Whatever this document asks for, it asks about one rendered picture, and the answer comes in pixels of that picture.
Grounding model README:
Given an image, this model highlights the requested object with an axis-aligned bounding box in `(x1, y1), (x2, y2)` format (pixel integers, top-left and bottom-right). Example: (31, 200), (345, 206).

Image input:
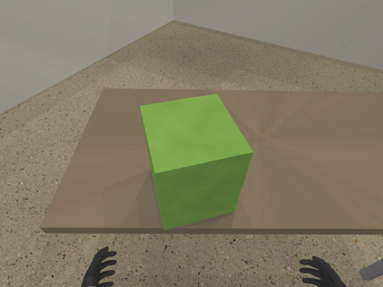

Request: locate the table
(40, 88), (383, 280)

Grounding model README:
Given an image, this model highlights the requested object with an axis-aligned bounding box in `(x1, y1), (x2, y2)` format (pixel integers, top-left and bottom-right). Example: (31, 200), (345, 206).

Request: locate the robot left hand
(81, 246), (117, 287)

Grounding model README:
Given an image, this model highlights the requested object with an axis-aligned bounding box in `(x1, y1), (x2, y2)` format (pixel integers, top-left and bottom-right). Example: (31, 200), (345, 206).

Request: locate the robot right hand
(299, 256), (346, 287)

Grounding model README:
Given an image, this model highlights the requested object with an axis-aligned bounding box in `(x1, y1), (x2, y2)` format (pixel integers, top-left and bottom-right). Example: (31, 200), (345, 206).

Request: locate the carton
(140, 94), (253, 230)

